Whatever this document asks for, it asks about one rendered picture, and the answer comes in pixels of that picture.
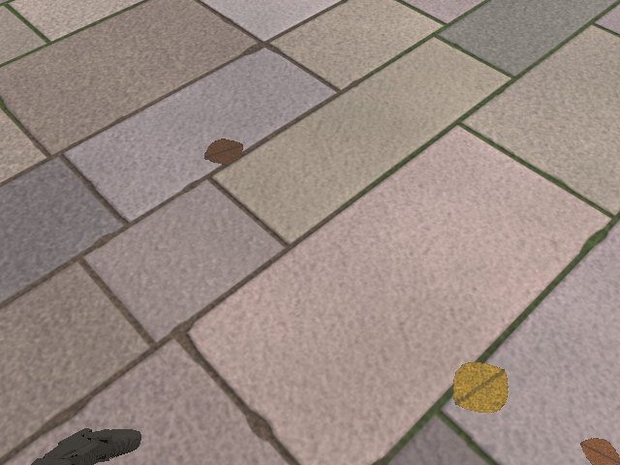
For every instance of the left robot hand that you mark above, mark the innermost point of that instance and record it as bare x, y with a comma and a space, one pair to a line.
88, 448

